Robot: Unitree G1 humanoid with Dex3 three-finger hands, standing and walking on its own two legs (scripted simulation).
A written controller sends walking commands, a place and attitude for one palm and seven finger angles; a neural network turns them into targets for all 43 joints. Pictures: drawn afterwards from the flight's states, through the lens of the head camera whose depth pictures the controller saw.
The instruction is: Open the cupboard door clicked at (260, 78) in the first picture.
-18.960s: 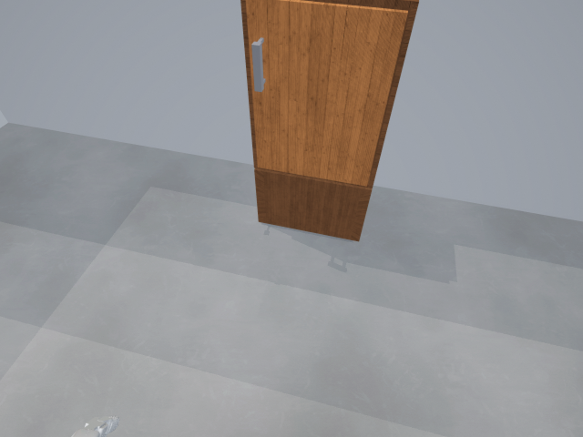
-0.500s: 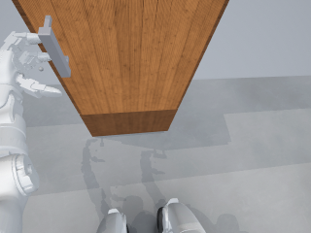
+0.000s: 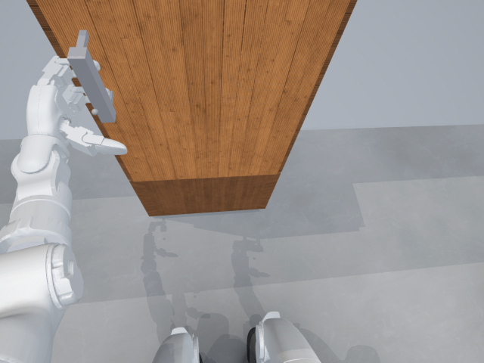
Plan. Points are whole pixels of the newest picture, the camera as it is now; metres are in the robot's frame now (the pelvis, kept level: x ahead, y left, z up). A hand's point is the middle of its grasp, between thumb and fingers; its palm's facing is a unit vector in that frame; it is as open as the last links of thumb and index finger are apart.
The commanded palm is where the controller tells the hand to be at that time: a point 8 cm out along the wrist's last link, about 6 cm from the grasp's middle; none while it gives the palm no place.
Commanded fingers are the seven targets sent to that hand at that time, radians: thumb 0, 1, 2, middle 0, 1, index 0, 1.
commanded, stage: slide the fingers in behind the handle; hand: left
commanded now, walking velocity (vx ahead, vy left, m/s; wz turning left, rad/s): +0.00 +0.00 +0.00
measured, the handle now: (96, 79) +0.56 +0.20 +0.07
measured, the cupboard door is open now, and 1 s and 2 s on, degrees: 0 0 21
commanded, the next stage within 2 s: close the thumb around the handle in 0.48 s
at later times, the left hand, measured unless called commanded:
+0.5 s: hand (99, 111) +0.50 +0.20 +0.06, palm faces +0.03 -1.00 -0.02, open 14.0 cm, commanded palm +0.48 +0.24 +0.07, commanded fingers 0.00 -0.50 0.30 -0.30 -1.20 -0.30 -1.20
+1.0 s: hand (105, 109) +0.50 +0.19 +0.07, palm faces +0.02 -1.00 -0.02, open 9.1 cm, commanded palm +0.48 +0.23 +0.07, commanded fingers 0.00 0.73 0.83 -0.39 -1.33 -0.39 -1.33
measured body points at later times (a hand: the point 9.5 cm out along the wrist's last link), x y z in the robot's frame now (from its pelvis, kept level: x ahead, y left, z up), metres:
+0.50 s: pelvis -0.01 -0.01 +0.00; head +0.13 +0.01 +0.42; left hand +0.50 +0.25 +0.07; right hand +0.00 -0.27 -0.11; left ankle -0.02 +0.10 -0.67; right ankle +0.03 -0.12 -0.67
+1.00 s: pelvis +0.01 +0.00 +0.00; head +0.13 +0.02 +0.43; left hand +0.50 +0.24 +0.07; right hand +0.02 -0.25 -0.11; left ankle -0.02 +0.10 -0.67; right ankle +0.03 -0.12 -0.67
